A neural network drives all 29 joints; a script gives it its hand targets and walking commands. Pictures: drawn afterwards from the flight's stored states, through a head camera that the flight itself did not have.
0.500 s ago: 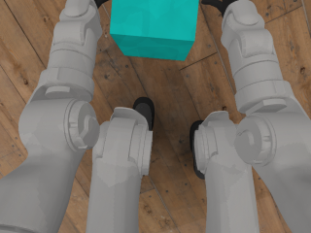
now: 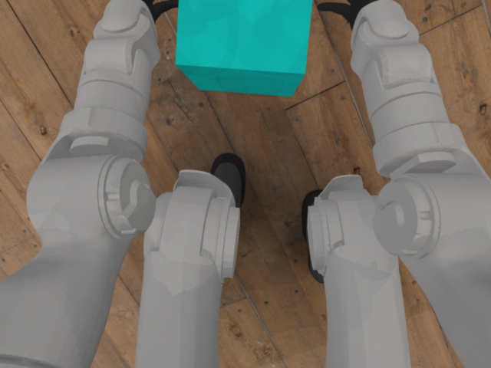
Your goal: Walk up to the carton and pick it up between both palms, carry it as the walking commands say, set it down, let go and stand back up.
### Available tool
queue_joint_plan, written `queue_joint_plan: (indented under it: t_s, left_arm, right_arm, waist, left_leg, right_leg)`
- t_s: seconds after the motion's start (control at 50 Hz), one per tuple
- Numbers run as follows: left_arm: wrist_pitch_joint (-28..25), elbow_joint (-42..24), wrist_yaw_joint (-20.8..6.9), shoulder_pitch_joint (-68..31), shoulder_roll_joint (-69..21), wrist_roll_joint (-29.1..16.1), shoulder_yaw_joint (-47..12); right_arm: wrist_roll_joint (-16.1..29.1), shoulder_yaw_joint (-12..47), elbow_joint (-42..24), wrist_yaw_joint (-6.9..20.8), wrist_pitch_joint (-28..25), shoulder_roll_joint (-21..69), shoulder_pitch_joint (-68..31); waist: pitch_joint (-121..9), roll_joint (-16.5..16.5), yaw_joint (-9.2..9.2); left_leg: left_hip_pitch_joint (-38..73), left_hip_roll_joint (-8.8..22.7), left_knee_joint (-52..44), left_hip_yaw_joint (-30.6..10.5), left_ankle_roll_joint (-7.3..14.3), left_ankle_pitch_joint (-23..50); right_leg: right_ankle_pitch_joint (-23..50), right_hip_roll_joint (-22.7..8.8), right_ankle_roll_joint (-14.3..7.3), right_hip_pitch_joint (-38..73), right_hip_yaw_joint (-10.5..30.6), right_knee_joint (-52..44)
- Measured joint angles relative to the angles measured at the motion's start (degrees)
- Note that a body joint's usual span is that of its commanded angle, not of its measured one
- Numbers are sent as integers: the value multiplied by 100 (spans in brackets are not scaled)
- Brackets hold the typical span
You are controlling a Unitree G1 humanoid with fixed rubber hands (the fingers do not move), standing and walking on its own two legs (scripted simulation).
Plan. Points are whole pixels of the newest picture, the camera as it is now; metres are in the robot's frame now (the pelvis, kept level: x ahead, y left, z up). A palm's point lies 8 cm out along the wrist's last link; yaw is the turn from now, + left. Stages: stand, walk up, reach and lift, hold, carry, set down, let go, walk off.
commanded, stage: set down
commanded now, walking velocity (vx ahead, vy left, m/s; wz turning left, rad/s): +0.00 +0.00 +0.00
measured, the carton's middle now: out of the picture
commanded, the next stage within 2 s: none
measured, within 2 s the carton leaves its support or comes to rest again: rests again in 0.40 s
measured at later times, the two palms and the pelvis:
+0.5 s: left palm (155, 4) +0.53 +0.19 -0.21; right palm (370, 0) +0.54 -0.08 -0.22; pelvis +0.01 +0.00 +0.00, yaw +0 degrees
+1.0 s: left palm (148, 2) +0.53 +0.20 -0.22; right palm out of the picture +0.55 -0.09 -0.22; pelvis +0.02 +0.00 +0.00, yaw -1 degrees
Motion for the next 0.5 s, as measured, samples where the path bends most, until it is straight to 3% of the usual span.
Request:
queue_joint_plan:
  t_s: [0.32, 0.5]
  left_arm:
    - [-23, 268, -234, -82, 18, 0, -1]
    - [-152, 412, -218, -153, 68, 1, 1]
  right_arm:
    - [-21, 17, 162, -153, -100, -115, -133]
    - [-21, 267, 180, -261, -231, -149, -212]
  waist:
    - [70, 137, 0]
    - [72, 211, 0]
  left_leg:
    - [-30, 7, 56, 0, 0, -89]
    - [-107, 57, 110, -4, -5, -245]
  right_leg:
    - [-80, 7, 6, -24, -3, 43]
    - [-189, 53, 6, -114, -3, 67]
